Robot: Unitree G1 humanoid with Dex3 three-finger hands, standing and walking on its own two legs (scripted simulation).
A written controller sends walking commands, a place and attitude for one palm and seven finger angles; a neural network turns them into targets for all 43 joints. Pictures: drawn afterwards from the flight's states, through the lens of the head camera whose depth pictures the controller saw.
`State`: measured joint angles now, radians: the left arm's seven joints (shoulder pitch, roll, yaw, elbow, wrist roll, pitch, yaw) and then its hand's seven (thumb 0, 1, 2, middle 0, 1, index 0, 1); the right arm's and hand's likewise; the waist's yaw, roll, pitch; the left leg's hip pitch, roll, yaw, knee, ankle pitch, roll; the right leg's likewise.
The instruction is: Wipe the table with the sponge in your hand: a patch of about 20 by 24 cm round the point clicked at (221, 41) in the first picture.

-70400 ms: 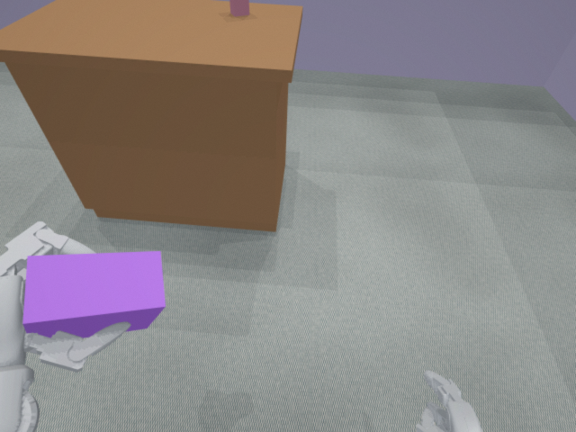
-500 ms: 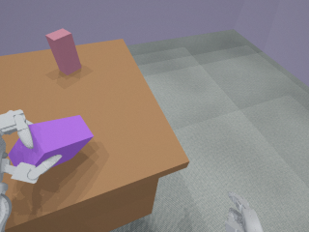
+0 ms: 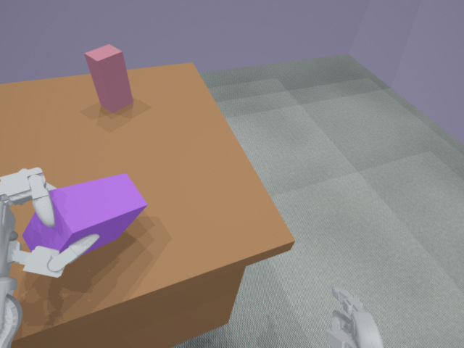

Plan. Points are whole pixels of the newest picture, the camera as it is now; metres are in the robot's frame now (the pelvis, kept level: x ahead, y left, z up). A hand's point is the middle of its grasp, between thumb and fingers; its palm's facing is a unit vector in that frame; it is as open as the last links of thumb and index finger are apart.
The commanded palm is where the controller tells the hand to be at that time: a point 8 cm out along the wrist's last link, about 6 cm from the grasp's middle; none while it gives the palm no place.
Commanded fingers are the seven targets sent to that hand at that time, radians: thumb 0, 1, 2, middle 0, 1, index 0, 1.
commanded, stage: look again from close up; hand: left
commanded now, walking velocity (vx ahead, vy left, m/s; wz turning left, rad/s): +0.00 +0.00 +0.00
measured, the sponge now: (99, 215) +0.26 +0.23 +0.11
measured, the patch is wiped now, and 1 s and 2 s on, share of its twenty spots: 0.85 0.85 0.85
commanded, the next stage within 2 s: come to a stop and stand still in 0.18 s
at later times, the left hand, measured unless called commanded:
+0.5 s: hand (45, 210) +0.23 +0.26 +0.18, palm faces +0.43 -0.81 -0.40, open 7.1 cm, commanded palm +0.15 +0.27 +0.18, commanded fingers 0.00 0.10 1.30 -1.20 -1.60 -1.20 -1.60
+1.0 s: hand (75, 227) +0.21 +0.22 +0.17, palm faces +0.40 -0.85 -0.33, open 7.1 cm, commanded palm +0.15 +0.25 +0.18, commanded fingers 0.00 0.10 1.30 -1.20 -1.60 -1.20 -1.60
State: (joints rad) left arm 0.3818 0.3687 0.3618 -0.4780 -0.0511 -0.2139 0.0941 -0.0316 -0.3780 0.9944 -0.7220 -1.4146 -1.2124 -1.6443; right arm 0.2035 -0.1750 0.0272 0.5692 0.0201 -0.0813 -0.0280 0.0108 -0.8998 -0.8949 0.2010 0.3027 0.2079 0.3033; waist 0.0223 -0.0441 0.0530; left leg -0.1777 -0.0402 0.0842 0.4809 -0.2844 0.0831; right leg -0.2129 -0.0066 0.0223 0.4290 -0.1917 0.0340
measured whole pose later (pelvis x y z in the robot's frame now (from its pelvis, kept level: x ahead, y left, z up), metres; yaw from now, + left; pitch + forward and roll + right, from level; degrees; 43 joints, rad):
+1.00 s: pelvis -0.01 -0.03 +0.00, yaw -1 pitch -1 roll -1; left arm 0.38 0.33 0.36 -0.44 -0.03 -0.23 0.12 -0.01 -0.40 1.02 -0.72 -1.45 -1.23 -1.63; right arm 0.19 -0.22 0.00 0.58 0.01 -0.14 -0.03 0.01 -0.90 -0.90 0.20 0.30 0.21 0.30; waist 0.02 -0.02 0.04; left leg -0.19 0.00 0.09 0.47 -0.26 0.05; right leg -0.21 0.01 -0.03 0.42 -0.18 -0.01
